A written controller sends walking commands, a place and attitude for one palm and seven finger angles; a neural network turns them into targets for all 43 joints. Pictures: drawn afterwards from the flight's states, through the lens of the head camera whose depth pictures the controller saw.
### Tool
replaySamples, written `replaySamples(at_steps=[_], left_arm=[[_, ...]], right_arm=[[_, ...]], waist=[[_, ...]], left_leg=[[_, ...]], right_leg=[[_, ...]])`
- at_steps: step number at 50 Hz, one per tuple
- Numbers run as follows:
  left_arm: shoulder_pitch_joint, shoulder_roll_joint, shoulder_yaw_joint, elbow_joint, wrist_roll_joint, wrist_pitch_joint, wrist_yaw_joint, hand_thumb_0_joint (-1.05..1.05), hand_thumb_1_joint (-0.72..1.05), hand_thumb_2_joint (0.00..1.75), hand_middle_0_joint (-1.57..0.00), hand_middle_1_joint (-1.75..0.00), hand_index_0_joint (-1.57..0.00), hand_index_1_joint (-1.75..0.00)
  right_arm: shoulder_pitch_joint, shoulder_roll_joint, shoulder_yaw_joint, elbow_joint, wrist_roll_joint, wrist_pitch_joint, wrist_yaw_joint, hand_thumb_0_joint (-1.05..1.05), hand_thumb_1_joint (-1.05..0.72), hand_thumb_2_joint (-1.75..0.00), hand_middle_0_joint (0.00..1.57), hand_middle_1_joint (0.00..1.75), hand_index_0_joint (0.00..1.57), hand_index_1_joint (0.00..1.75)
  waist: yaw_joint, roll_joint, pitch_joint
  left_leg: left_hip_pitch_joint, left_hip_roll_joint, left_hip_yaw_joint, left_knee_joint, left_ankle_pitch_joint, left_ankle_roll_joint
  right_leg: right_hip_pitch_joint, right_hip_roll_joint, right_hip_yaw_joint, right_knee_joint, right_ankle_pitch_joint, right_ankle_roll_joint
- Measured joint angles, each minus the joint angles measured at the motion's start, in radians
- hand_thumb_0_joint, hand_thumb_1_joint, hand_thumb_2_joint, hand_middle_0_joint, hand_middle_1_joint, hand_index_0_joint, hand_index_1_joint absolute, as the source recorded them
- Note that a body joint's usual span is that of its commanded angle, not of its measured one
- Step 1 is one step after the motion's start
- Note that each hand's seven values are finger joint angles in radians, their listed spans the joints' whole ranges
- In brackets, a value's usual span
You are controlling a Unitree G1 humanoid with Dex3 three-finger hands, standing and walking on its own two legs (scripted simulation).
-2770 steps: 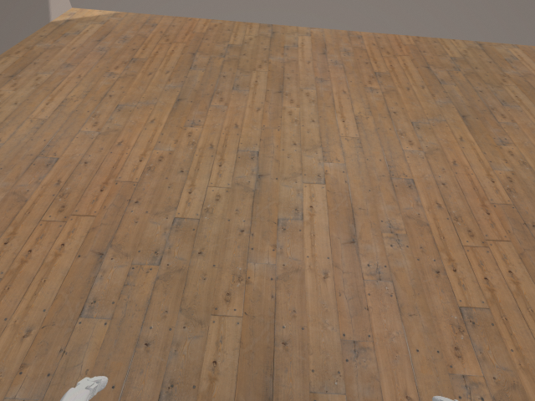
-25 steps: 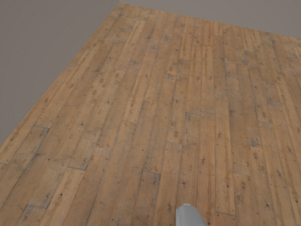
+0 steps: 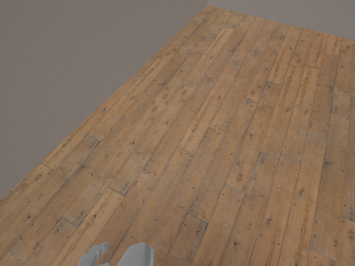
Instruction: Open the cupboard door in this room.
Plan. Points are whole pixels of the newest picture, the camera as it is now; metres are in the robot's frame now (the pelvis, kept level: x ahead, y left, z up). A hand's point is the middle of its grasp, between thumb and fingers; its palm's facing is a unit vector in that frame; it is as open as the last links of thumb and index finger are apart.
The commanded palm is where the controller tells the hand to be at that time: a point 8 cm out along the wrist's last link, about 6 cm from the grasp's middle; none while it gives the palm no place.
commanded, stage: turn to face it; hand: left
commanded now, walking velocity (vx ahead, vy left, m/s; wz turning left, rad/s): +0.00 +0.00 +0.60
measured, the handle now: out of the picture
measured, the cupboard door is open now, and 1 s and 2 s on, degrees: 49 49 49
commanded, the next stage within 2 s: none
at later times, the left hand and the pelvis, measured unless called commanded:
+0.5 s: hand out of the picture +0.01 +0.26 -0.18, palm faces +0.34 -0.92 -0.21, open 7.4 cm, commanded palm none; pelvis +0.00 +0.04 +0.00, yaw +18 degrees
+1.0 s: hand out of the picture +0.02 +0.18 -0.14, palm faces +0.52 -0.81 -0.29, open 7.4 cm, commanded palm none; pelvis +0.03 -0.04 +0.00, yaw +35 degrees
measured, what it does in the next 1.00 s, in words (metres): steps on the spot, turning left: left foot, then right foot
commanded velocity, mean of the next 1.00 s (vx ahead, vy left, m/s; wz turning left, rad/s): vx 0.00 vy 0.00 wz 0.60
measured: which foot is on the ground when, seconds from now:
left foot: up 0.00-0.26, down 0.28-0.84, up 0.86-1.00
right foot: down 0.00-0.28, up 0.30-0.82, down 0.84-1.00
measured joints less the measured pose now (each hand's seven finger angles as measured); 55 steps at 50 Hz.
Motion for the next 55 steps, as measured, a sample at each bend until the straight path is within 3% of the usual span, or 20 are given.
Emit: replaySamples(at_steps=[9, 12, 14, 15, 18, 23, 28, 33, 39, 42, 45, 49, 52, 55], left_arm=[[0.124, 0.067, 0.033, 0.031, 0.014, 0.012, 0.003, -0.01, 0.92, 0.90, -0.20, -0.30, -0.20, -0.30], [0.149, 0.088, 0.041, 0.044, 0.017, 0.018, -0.003, 0.00, 0.91, 0.90, -0.20, -0.30, -0.20, -0.30], [0.170, 0.100, 0.044, 0.051, 0.013, 0.022, -0.010, 0.00, 0.91, 0.90, -0.20, -0.30, -0.20, -0.30], [0.165, 0.107, 0.046, 0.058, 0.008, 0.031, -0.014, 0.00, 0.91, 0.90, -0.20, -0.30, -0.20, -0.30], [0.129, 0.113, 0.047, 0.062, 0.008, 0.068, -0.013, 0.00, 0.91, 0.90, -0.20, -0.30, -0.20, -0.30], [0.062, 0.100, 0.049, 0.038, 0.011, 0.068, -0.022, 0.01, 0.91, 0.90, -0.20, -0.30, -0.20, -0.30], [0.014, 0.094, 0.049, 0.009, 0.011, 0.057, -0.023, 0.00, 0.90, 0.90, -0.20, -0.30, -0.20, -0.30], [-0.028, 0.090, 0.046, -0.003, 0.008, 0.060, -0.021, 0.00, 0.90, 0.90, -0.20, -0.30, -0.20, -0.30], [-0.075, 0.073, 0.037, -0.022, -0.002, 0.055, -0.018, 0.00, 0.90, 0.90, -0.20, -0.30, -0.20, -0.30], [-0.070, 0.064, 0.029, -0.038, -0.006, 0.037, -0.016, 0.00, 0.90, 0.90, -0.20, -0.30, -0.20, -0.30], [-0.050, 0.044, 0.015, -0.030, 0.003, 0.026, -0.005, 0.00, 0.90, 0.90, -0.20, -0.30, -0.20, -0.30], [-0.003, 0.025, 0.006, -0.014, -0.004, 0.028, 0.000, 0.00, 0.90, 0.90, -0.20, -0.30, -0.20, -0.30], [0.029, 0.018, 0.004, -0.005, -0.005, 0.021, -0.001, 0.00, 0.90, 0.90, -0.20, -0.30, -0.20, -0.30], [0.062, 0.011, 0.003, 0.000, -0.002, 0.015, -0.001, 0.00, 0.90, 0.90, -0.20, -0.30, -0.20, -0.30]], right_arm=[[-0.112, -0.007, 0.008, -0.050, -0.003, 0.010, 0.012, 0.01, -0.91, -0.90, 0.19, 0.30, 0.20, 0.30], [-0.133, 0.010, 0.020, -0.073, -0.002, 0.001, 0.017, 0.01, -0.91, -0.90, 0.19, 0.30, 0.20, 0.30], [-0.133, 0.017, 0.028, -0.094, -0.004, -0.015, 0.022, 0.01, -0.91, -0.90, 0.19, 0.30, 0.20, 0.30], [-0.132, 0.022, 0.029, -0.101, -0.006, -0.028, 0.022, 0.01, -0.91, -0.90, 0.19, 0.30, 0.20, 0.30], [-0.114, 0.036, 0.044, -0.104, -0.004, -0.044, 0.013, 0.01, -0.91, -0.90, 0.19, 0.30, 0.20, 0.30], [-0.053, 0.058, 0.055, -0.074, -0.002, -0.044, -0.005, 0.01, -0.91, -0.90, 0.20, 0.30, 0.20, 0.30], [0.013, 0.073, 0.053, -0.038, 0.000, -0.050, -0.008, 0.01, -0.90, -0.90, 0.20, 0.30, 0.21, 0.30], [0.069, 0.074, 0.039, -0.015, -0.006, -0.045, -0.007, 0.01, -0.90, -0.90, 0.20, 0.30, 0.21, 0.30], [0.106, 0.054, 0.016, -0.003, -0.013, -0.030, -0.010, 0.01, -0.90, -0.90, 0.20, 0.30, 0.21, 0.30], [0.118, 0.040, 0.003, -0.002, -0.007, -0.019, -0.010, 0.01, -0.90, -0.90, 0.20, 0.30, 0.20, 0.30], [0.097, 0.019, -0.012, 0.008, -0.004, -0.004, -0.009, 0.01, -0.90, -0.90, 0.20, 0.30, 0.20, 0.30], [0.078, 0.005, -0.016, 0.011, -0.006, 0.009, 0.004, 0.01, -0.91, -0.90, 0.20, 0.30, 0.20, 0.30], [0.060, 0.005, -0.013, 0.013, -0.003, 0.015, 0.010, 0.01, -0.91, -0.90, 0.20, 0.30, 0.20, 0.30], [0.034, 0.003, -0.009, 0.017, -0.003, 0.024, 0.010, 0.01, -0.91, -0.90, 0.19, 0.30, 0.20, 0.30]], waist=[[0.061, -0.008, 0.015], [0.080, -0.027, 0.021], [0.082, -0.038, 0.012], [0.079, -0.048, 0.014], [0.087, -0.054, 0.028], [0.079, -0.035, 0.011], [0.058, -0.028, -0.014], [0.027, -0.020, -0.032], [-0.012, 0.008, -0.033], [-0.014, 0.018, -0.042], [-0.014, 0.045, -0.026], [-0.019, 0.041, -0.021], [-0.015, 0.027, -0.016], [0.003, 0.017, -0.010]], left_leg=[[0.065, 0.010, 0.061, -0.239, 0.008, 0.020], [0.133, -0.004, 0.095, -0.376, -0.002, 0.040], [0.200, -0.020, 0.108, -0.512, 0.095, 0.069], [0.190, -0.035, 0.103, -0.503, 0.105, 0.099], [0.186, -0.055, 0.079, -0.482, 0.060, 0.154], [0.232, -0.067, 0.025, -0.610, 0.131, 0.155], [0.258, -0.071, -0.024, -0.692, 0.183, 0.153], [0.247, -0.078, -0.073, -0.703, 0.198, 0.139], [0.196, -0.098, -0.142, -0.671, 0.204, 0.106], [0.157, -0.123, -0.170, -0.625, 0.192, 0.080], [0.069, -0.125, -0.138, -0.357, -0.028, 0.052], [-0.013, -0.083, -0.059, -0.031, -0.006, 0.015], [-0.015, -0.045, -0.040, 0.018, 0.034, -0.001], [0.008, -0.020, -0.029, -0.022, 0.032, -0.008]], right_leg=[[0.027, -0.021, -0.134, 0.041, -0.052, 0.009], [0.009, -0.046, -0.169, 0.101, -0.088, 0.024], [-0.027, -0.076, -0.182, 0.196, -0.130, 0.043], [-0.068, -0.089, -0.144, 0.294, -0.180, 0.070], [-0.200, -0.048, 0.036, 0.581, -0.258, 0.115], [-0.322, -0.026, 0.174, 0.717, -0.104, 0.153], [-0.341, -0.024, 0.224, 0.670, -0.031, 0.171], [-0.295, -0.004, 0.223, 0.547, -0.051, 0.174], [-0.182, 0.057, 0.211, 0.298, -0.110, 0.144], [-0.072, 0.076, 0.200, 0.075, -0.032, 0.114], [-0.050, 0.072, 0.167, 0.064, -0.042, 0.032], [0.008, 0.038, 0.111, 0.010, -0.020, 0.018], [0.037, 0.021, 0.063, -0.014, -0.015, 0.015], [0.051, 0.008, 0.016, -0.016, -0.022, 0.013]])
